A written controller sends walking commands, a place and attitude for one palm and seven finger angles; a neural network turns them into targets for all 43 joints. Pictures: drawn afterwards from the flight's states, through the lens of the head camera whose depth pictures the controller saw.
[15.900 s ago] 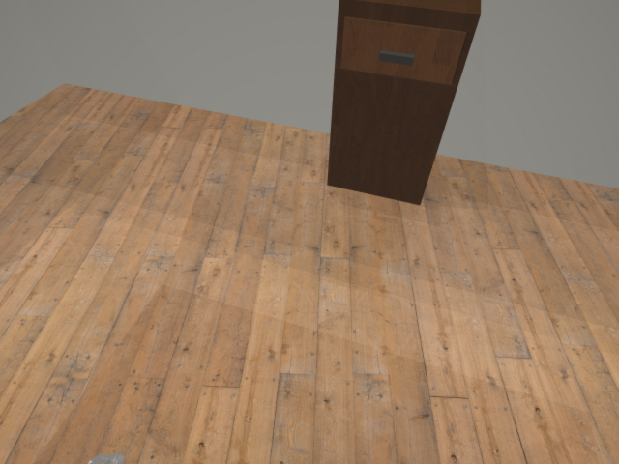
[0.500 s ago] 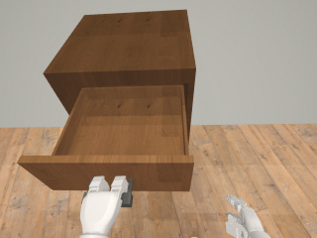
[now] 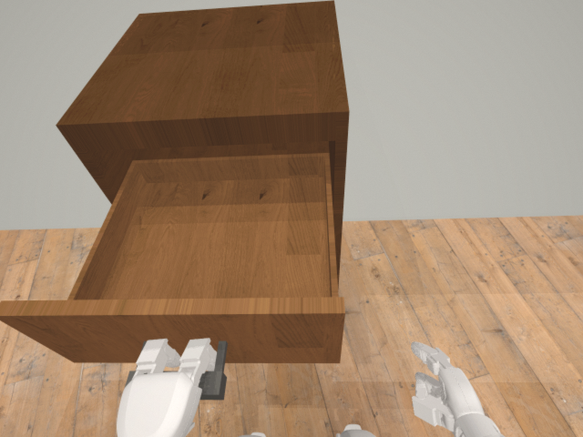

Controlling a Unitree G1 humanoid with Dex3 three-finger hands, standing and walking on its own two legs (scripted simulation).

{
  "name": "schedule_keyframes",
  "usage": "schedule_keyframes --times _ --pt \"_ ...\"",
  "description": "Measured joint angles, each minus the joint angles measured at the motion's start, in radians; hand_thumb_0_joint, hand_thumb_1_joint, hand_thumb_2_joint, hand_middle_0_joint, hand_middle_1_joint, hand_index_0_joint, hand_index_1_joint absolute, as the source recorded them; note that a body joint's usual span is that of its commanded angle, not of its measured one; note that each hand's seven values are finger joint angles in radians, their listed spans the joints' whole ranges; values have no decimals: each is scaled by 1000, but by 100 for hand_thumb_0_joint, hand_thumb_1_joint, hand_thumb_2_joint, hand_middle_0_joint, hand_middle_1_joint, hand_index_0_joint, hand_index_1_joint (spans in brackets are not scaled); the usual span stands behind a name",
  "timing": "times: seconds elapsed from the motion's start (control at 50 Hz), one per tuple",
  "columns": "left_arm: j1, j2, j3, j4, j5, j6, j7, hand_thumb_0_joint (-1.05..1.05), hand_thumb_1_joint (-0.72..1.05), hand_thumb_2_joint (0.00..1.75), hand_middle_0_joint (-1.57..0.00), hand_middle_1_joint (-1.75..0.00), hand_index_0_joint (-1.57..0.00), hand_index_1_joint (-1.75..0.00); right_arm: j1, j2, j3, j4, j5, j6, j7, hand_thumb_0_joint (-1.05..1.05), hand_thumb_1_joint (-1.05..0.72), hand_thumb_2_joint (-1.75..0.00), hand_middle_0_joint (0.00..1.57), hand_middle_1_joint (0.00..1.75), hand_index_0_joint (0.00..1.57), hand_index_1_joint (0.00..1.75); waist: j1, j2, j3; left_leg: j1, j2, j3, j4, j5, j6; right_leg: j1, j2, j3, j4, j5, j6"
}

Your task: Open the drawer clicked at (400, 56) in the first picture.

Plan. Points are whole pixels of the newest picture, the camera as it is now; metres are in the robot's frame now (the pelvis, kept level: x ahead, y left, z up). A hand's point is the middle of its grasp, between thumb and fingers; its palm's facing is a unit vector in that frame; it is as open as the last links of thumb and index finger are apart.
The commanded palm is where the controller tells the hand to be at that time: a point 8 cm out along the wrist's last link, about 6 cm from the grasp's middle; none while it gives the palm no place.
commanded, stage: open the thumb to release the handle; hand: left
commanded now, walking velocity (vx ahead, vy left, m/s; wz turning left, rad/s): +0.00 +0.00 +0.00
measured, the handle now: (180, 366) +0.21 +0.17 +0.00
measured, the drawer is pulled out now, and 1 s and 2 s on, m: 0.30 0.30 0.29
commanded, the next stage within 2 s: lift the hand off the handle in 0.52 s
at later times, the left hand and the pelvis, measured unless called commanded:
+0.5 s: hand (180, 408) +0.17 +0.16 -0.01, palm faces +0.00 -0.12 -0.99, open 11.8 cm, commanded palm +0.14 +0.17 +0.04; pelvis -0.02 -0.01 +0.01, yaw +2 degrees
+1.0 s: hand (180, 401) +0.18 +0.17 -0.01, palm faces +0.04 -0.10 -0.99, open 13.5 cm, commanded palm +0.16 +0.16 +0.04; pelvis -0.03 +0.00 +0.01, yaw +2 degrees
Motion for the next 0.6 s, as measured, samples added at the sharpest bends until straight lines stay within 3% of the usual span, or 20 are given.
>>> schedule_keyframes --times 0.12,0.24,0.42,0.6 --pt "-46 20 -32 41 32 5 77 5 63 76 -32 -135 -41 -133 -11 -9 -17 31 -5 4 -28 1 -91 -90 20 30 20 30 22 11 7 -29 -7 -17 16 -1 -1 -20 -9 -17 10 -6 -2" --pt "-121 -1 -51 109 -1 68 74 2 52 74 -36 -132 -40 -132 -29 -4 -18 68 14 17 -55 1 -91 -90 20 30 20 30 36 21 24 1 -14 -29 -14 21 -5 13 -17 -26 -16 9 -3" --pt "-181 7 -46 173 -18 91 35 0 6 54 -34 -127 -37 -126 -40 3 -6 63 26 14 -69 1 -91 -90 20 30 20 30 25 6 39 53 -10 -40 -77 65 -9 68 -15 -35 -82 51 -11" --pt "-190 9 -54 182 -8 86 44 0 -37 36 -31 -122 -33 -121 -37 -17 -26 51 22 13 -68 1 -90 -90 20 30 20 30 18 8 41 50 -7 -39 -64 66 -7 70 -13 -35 -81 59 -7"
